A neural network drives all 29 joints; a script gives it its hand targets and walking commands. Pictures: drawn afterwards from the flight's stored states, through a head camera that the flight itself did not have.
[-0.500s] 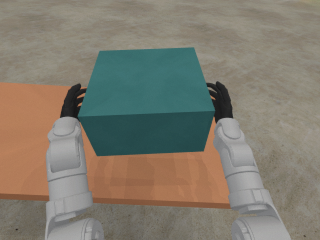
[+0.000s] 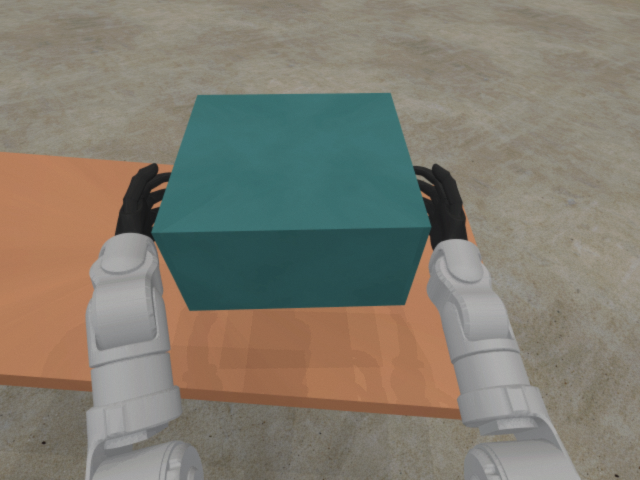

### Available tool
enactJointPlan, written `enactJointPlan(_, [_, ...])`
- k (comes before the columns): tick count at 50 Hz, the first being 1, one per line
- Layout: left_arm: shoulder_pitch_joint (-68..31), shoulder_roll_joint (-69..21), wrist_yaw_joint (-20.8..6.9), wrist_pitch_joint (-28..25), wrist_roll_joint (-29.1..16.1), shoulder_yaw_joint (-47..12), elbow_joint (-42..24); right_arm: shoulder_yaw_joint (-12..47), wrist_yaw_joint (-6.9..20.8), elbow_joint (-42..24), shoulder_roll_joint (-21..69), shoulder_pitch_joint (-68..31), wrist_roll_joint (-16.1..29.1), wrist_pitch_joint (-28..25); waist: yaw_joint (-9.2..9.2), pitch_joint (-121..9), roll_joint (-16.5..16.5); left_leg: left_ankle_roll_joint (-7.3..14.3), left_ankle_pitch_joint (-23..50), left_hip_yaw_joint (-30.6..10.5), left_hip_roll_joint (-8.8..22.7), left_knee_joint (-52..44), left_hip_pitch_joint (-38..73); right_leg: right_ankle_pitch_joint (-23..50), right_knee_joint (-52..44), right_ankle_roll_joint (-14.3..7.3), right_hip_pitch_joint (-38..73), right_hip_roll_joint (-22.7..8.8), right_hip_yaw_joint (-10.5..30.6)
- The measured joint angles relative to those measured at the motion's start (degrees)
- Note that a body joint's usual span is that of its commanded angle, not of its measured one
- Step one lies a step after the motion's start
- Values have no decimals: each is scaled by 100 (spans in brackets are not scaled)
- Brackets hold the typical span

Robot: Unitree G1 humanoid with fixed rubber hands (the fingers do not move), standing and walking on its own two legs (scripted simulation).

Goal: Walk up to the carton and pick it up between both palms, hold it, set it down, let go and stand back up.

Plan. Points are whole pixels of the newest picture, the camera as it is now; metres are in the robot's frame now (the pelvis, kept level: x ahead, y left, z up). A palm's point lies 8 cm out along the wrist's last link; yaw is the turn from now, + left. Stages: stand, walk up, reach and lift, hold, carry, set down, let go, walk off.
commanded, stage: hold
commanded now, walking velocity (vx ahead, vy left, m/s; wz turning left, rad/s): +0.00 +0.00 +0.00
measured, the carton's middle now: (296, 195) +0.43 -0.01 +0.15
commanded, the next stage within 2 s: set down in 0.36 s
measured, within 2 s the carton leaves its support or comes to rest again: neither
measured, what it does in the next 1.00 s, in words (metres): stands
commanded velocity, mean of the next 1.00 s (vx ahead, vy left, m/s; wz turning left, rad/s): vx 0.00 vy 0.00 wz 0.00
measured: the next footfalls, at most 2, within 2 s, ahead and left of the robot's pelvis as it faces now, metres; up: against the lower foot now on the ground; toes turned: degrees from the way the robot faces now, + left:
none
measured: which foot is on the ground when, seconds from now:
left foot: down 0.00-1.00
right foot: down 0.00-1.00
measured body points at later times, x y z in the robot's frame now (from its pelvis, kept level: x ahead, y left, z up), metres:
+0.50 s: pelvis +0.00 +0.00 +0.00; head -0.03 +0.02 +0.45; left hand +0.37 +0.17 +0.17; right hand +0.35 -0.19 +0.17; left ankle +0.00 +0.12 -0.75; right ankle +0.05 -0.11 -0.75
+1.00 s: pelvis +0.03 +0.01 +0.00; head +0.01 +0.04 +0.45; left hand +0.41 +0.17 +0.13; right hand +0.36 -0.19 +0.13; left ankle +0.00 +0.12 -0.75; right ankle +0.05 -0.11 -0.75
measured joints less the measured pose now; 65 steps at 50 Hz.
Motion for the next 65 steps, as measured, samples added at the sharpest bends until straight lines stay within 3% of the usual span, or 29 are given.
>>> enactJointPlan(13, [179,-58,63,145,0,-83,-271,43,46,-123,-50,84,103,119,35,-46,12,20,-26,73,2,-6,20,-4,1,15,-8,6,70])
enactJointPlan(19, [-122,-39,11,0,77,131,330,-181,42,298,119,-207,-160,140,43,-118,4,30,20,126,-19,-76,-18,-6,56,17,-123,-15,124])
enactJointPlan(23, [-6,-52,147,-89,-11,-89,212,-47,-74,196,-61,-105,65,44,-9,-169,67,20,-46,96,2,22,-35,-1,1,31,-57,6,92])
enactJointPlan(27, [-28,-142,102,-182,84,-27,395,-35,-26,308,-127,-67,40,-14,-4,-192,73,42,-76,124,6,-5,93,-40,21,41,35,12,120])
enactJointPlan(43, [-86,-167,21,-1682,121,151,1635,-774,121,1050,391,132,-838,-1604,131,-207,-1,78,-66,69,-44,-120,93,-110,10,82,16,-44,66])
enactJointPlan(51, [230,-74,276,-2107,-200,-334,1668,-525,14,1116,166,511,-393,-2204,13,-181,57,66,-273,30,-1,110,-46,-150,-95,121,43,4,20])
enactJointPlan(58, [392,-108,319,-2035,-250,-429,1436,-221,-113,861,2,710,-76,-2147,-114,-258,38,109,-374,61,14,129,37,-191,-162,168,153,24,48])
enactJointPlan(65, [304,-91,242,-1883,-78,-349,1526,-246,-139,1014,64,632,-123,-2039,-109,-197,-68,142,-380,113,-15,62,224,-207,-172,196,298,-4,99])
